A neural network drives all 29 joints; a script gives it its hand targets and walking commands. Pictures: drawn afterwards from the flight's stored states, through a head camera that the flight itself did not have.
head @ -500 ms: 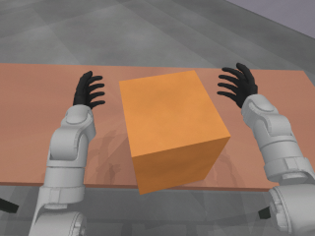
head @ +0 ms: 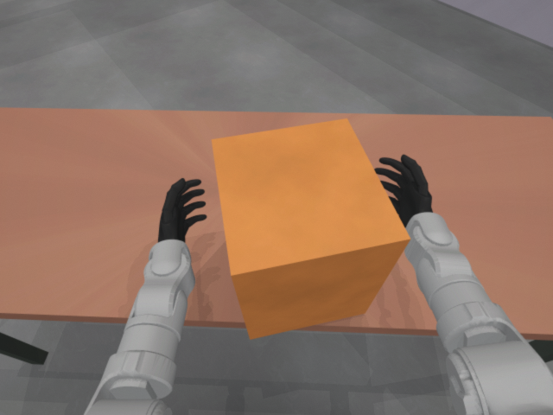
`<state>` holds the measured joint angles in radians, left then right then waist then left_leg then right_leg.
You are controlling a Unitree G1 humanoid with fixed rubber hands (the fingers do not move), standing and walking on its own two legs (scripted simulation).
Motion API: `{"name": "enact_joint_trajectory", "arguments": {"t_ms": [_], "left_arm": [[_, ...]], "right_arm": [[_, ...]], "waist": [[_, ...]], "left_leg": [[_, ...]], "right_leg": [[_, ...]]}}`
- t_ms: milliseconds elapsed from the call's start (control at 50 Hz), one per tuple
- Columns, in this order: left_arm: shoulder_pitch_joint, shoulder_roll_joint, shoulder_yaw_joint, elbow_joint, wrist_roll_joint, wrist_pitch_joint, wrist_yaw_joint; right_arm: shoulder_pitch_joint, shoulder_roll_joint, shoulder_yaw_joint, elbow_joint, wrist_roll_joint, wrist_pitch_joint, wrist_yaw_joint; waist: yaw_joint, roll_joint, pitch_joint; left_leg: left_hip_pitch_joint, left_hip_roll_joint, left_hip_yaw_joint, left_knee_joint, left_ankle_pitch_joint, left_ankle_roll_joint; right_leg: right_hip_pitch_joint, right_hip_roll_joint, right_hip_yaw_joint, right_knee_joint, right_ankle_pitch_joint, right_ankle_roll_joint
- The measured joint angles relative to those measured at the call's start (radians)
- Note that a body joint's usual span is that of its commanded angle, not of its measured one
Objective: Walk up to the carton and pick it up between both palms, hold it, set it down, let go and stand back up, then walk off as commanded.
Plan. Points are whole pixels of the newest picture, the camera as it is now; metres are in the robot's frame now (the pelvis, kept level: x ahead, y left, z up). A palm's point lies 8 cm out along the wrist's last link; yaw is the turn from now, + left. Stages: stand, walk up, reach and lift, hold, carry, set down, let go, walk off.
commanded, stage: reach and lift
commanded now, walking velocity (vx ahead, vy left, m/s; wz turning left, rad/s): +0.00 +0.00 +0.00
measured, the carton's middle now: (295, 235) +0.38 +0.03 +0.02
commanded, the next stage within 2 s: none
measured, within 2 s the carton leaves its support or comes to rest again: leaves its support in 1.84 s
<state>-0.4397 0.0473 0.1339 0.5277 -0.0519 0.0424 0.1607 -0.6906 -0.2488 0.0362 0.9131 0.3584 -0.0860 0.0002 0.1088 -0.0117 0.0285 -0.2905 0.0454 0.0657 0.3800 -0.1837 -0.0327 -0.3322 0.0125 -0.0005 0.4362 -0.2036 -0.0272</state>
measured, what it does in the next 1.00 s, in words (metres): stands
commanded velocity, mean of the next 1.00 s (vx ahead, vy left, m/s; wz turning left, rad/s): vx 0.00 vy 0.00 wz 0.00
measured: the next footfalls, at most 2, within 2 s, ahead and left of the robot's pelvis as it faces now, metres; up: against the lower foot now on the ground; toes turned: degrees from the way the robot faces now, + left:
none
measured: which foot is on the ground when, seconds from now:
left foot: down 0.00-1.00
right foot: down 0.00-1.00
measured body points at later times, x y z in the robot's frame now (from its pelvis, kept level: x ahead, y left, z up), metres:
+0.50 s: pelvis +0.01 +0.00 +0.00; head +0.07 +0.00 +0.45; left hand +0.36 +0.19 +0.03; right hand +0.44 -0.11 +0.04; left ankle +0.00 +0.14 -0.74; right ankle +0.01 -0.10 -0.74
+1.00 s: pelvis +0.01 +0.00 +0.00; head +0.06 +0.00 +0.45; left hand +0.36 +0.19 +0.03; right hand +0.44 -0.10 +0.04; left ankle +0.00 +0.14 -0.74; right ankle +0.01 -0.10 -0.74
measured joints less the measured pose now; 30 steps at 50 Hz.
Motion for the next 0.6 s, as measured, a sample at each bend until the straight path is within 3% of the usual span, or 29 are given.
{"name": "enact_joint_trajectory", "arguments": {"t_ms": [180, 460, 600], "left_arm": [[0.0, 0.0, 0.0, 0.085, 0.0, -0.039, 0.019], [0.0, -0.08, -0.001, 0.086, 0.0, -0.09, 0.026], [0.0, -0.103, 0.0, 0.086, 0.009, -0.084, 0.057]], "right_arm": [[0.0, 0.003, 0.0, 0.022, -0.011, -0.011, 0.0], [-0.001, 0.054, 0.0, 0.035, -0.057, -0.013, 0.0], [-0.001, 0.062, 0.0, 0.035, -0.098, -0.016, -0.025]], "waist": [[0.019, 0.0, -0.034], [0.019, 0.0, -0.063], [0.019, 0.0, -0.067]], "left_leg": [[-0.018, 0.0, 0.0, 0.002, -0.005, 0.0], [-0.051, 0.0, 0.0, 0.006, -0.009, 0.0], [-0.052, 0.0, -0.001, 0.006, -0.009, 0.0]], "right_leg": [[-0.017, 0.0, 0.0, 0.0, -0.002, 0.0], [-0.048, 0.0, 0.0, -0.001, -0.004, 0.002], [-0.048, 0.0, 0.0, -0.001, -0.005, 0.003]]}}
